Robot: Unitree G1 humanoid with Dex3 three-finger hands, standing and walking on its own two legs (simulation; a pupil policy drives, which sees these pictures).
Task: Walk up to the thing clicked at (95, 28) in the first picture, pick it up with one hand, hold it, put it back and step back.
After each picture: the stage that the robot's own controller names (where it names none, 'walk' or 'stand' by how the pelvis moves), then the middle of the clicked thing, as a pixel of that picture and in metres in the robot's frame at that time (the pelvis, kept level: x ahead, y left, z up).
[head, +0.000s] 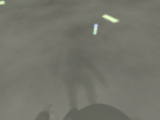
stand; (95, 29) +2.05 -0.08 -0.65
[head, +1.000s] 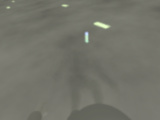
walk; (86, 37) +1.88 +0.24 -0.62
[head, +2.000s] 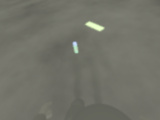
walk; (75, 47) +1.24 +0.41 -0.65
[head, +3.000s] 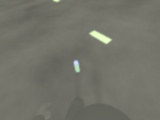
walk; (76, 66) +0.79 +0.29 -0.65
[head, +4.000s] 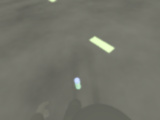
walk; (77, 83) +0.48 +0.20 -0.64
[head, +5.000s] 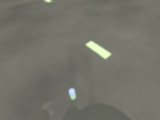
stand; (72, 94) +0.35 +0.20 -0.65
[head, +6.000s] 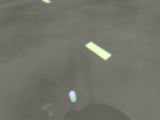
stand; (72, 96) +0.32 +0.19 -0.66
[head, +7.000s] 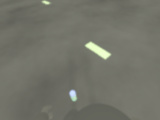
stand; (73, 96) +0.33 +0.20 -0.66
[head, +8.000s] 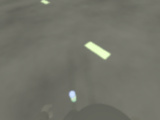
stand; (73, 96) +0.32 +0.20 -0.66
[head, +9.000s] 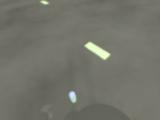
stand; (73, 97) +0.31 +0.20 -0.66
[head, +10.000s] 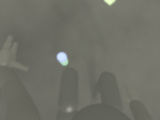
go down; (63, 59) +0.39 +0.22 -0.31
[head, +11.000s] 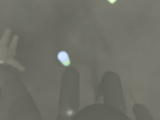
go down; (64, 59) +0.39 +0.23 -0.27
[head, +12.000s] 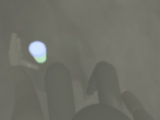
close in; (39, 54) +0.38 +0.27 -0.16
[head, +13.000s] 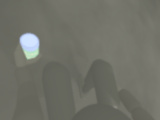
close; (31, 51) +0.40 +0.28 -0.15
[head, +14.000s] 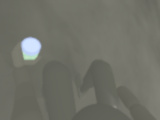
lift; (30, 53) +0.38 +0.28 -0.16
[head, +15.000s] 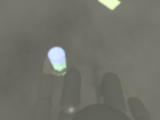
lift; (59, 64) +0.32 +0.22 -0.01
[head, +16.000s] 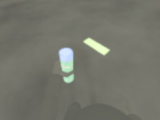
hold; (67, 67) +0.32 +0.16 +0.07
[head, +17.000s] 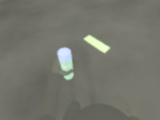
hold; (66, 65) +0.33 +0.17 +0.06
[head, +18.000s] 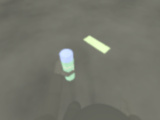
hold; (68, 66) +0.33 +0.16 +0.05
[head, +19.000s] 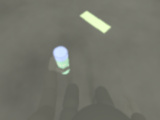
crouch; (63, 62) +0.36 +0.19 -0.02
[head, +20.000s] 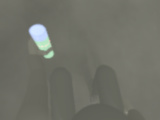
lower; (44, 44) +0.46 +0.26 -0.08
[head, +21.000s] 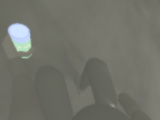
lower; (23, 44) +0.44 +0.28 -0.16
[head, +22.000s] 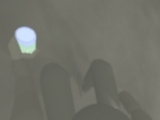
lower; (28, 46) +0.42 +0.29 -0.15
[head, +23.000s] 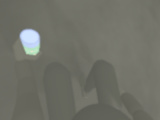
lower; (32, 48) +0.40 +0.29 -0.15
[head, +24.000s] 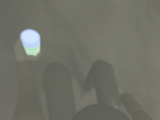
lower; (32, 48) +0.40 +0.28 -0.14
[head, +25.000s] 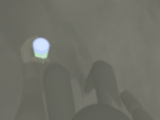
open; (41, 52) +0.39 +0.24 -0.16
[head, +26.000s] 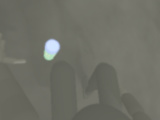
stand; (50, 51) +0.39 +0.23 -0.18
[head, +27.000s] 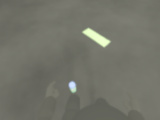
stand; (72, 87) +0.34 +0.17 -0.54
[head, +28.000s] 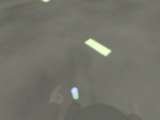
stand; (75, 93) +0.35 +0.16 -0.60
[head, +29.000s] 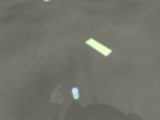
stand; (75, 93) +0.35 +0.16 -0.60
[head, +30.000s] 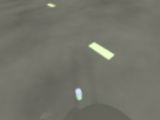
stand; (78, 94) +0.38 +0.15 -0.65
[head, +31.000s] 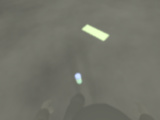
walk; (78, 78) +0.44 +0.17 -0.62
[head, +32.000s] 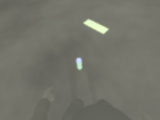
walk; (79, 64) +0.68 +0.17 -0.63
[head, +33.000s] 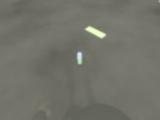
stand; (79, 58) +0.95 +0.20 -0.64
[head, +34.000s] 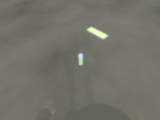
stand; (80, 59) +0.94 +0.18 -0.66
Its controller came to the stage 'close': yes
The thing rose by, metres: 0.69
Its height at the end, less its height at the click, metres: +0.00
